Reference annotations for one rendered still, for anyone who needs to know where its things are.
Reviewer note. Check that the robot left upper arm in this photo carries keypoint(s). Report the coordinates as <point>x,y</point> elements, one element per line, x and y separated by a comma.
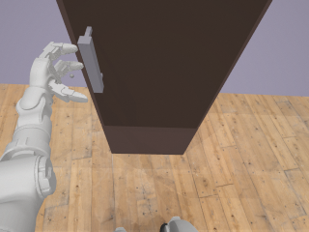
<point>24,184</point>

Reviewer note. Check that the robot left shin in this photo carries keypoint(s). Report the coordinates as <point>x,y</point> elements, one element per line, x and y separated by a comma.
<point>120,228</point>

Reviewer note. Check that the cupboard door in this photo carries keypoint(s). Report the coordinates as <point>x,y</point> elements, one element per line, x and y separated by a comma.
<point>162,61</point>

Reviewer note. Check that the robot left forearm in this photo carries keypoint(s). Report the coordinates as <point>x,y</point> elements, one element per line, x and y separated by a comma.
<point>33,129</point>

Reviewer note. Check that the handle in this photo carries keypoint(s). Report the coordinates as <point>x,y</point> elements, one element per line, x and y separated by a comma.
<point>88,53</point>

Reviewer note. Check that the robot left hand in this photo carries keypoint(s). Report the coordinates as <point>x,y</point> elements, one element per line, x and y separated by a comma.
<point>43,72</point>

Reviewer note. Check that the right robot thigh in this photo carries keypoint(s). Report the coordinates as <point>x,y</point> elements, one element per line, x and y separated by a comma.
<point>179,225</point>

